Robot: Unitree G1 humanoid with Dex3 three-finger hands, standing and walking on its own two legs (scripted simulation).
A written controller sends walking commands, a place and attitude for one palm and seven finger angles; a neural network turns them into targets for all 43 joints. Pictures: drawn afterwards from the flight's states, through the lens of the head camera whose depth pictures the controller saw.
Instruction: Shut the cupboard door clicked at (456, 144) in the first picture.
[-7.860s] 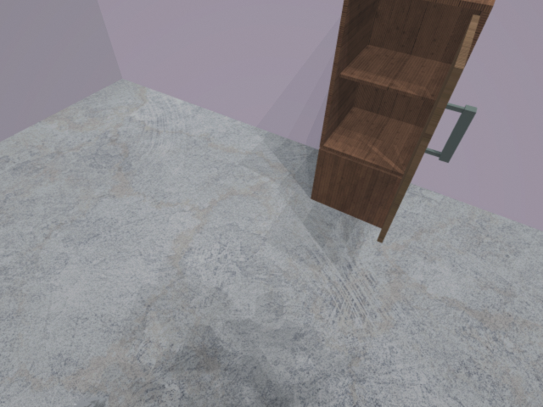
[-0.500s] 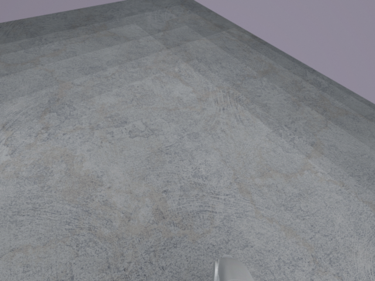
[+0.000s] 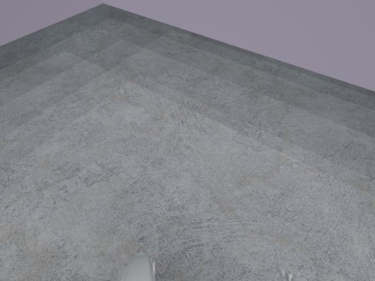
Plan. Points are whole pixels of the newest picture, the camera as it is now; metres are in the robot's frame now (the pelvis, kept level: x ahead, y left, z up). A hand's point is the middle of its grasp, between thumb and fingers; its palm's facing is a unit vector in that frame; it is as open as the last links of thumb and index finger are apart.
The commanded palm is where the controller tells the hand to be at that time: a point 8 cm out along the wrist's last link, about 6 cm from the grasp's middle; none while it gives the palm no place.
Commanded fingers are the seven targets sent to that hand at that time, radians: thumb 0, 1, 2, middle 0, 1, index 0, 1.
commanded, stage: walk to a spot facing it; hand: left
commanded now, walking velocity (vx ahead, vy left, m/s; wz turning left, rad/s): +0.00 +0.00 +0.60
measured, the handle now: out of the picture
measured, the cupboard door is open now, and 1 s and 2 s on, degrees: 91 91 91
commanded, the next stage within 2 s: none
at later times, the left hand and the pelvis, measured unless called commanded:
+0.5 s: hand (86, 272) +0.16 +0.26 -0.17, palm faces +0.17 -0.97 -0.20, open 7.3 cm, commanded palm none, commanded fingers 0.00 0.90 0.90 -0.20 -0.30 -0.20 -0.30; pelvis +0.12 +0.07 +0.00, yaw +7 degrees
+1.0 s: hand out of the picture +0.12 +0.20 -0.13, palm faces +0.46 -0.84 -0.29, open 7.3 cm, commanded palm none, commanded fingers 0.00 0.90 0.90 -0.20 -0.30 -0.20 -0.30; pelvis +0.12 -0.01 +0.01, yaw +28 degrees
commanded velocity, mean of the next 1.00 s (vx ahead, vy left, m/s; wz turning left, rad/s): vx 0.00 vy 0.00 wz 0.60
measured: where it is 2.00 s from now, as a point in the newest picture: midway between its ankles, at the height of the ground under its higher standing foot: outside the picture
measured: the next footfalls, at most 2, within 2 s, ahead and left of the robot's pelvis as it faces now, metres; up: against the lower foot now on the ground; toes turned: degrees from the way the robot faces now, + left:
left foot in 0.16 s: +0.20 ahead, +0.15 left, +0.00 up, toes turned +6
right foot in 0.74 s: +0.18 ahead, -0.08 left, +0.00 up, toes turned +16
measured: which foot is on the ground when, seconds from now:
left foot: up 0.00-0.14, down 0.16-0.74, up 0.76-1.00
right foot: down 0.00-0.16, up 0.18-0.72, down 0.74-1.00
